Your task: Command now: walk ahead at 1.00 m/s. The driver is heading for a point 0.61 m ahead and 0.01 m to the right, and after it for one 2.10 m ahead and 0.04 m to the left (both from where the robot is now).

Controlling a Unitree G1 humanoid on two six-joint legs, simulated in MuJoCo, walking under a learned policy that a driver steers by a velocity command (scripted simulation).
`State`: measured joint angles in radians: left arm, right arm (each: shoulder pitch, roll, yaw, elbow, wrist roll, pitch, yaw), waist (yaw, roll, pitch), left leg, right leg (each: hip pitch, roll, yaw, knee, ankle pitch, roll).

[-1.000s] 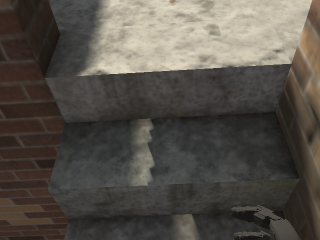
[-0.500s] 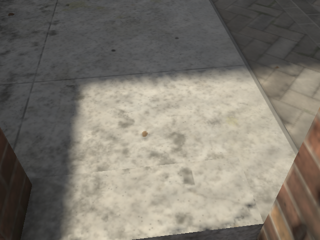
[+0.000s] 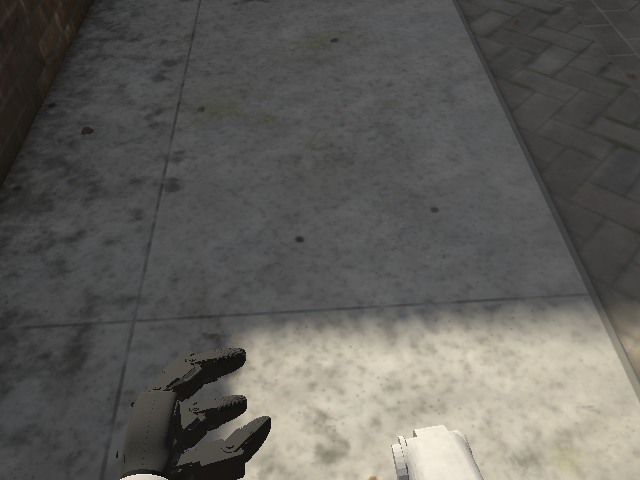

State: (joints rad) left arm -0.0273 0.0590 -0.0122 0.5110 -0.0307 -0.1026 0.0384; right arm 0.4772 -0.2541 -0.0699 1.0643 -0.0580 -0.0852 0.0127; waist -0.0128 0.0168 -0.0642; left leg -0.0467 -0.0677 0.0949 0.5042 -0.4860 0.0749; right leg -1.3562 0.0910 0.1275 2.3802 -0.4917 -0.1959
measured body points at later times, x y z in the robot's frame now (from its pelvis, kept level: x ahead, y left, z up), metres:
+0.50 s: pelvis +0.44 +0.04 +0.20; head +0.45 +0.05 +0.65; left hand +0.42 +0.34 +0.07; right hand +0.71 -0.17 +0.18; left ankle +0.63 +0.16 -0.49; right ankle +0.22 -0.08 -0.52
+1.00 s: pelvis +0.93 +0.06 +0.18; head +0.96 +0.06 +0.63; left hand +1.16 +0.30 +0.11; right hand +0.88 -0.21 +0.04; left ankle +0.64 +0.15 -0.48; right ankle +1.08 -0.01 -0.53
